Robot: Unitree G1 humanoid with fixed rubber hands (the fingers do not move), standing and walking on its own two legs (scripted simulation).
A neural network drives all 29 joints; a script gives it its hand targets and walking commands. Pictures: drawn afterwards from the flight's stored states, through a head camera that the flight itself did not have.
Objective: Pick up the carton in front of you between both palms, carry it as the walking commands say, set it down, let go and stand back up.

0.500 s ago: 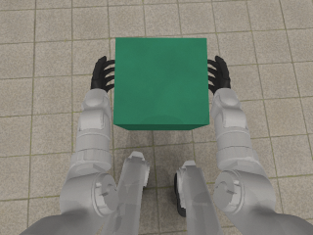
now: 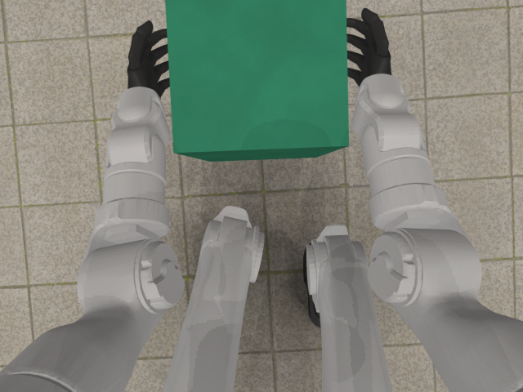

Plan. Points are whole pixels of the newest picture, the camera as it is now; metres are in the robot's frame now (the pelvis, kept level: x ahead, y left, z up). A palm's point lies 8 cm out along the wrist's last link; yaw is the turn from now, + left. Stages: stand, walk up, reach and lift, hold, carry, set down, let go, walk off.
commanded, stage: set down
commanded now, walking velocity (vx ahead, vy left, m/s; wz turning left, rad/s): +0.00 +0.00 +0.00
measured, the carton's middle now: (259, 91) +0.50 +0.09 -0.20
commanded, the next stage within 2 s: none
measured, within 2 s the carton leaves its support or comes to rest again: rests again in 1.18 s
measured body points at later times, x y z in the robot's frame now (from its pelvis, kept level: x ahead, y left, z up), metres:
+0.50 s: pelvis +0.00 +0.00 -0.07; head +0.35 +0.03 +0.21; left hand +0.49 +0.25 -0.23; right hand +0.55 -0.05 -0.23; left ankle +0.12 +0.13 -0.43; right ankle +0.09 -0.11 -0.43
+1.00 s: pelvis +0.00 -0.01 -0.08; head +0.35 +0.03 +0.19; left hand +0.48 +0.24 -0.26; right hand +0.55 -0.06 -0.26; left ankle +0.12 +0.13 -0.43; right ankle +0.09 -0.11 -0.43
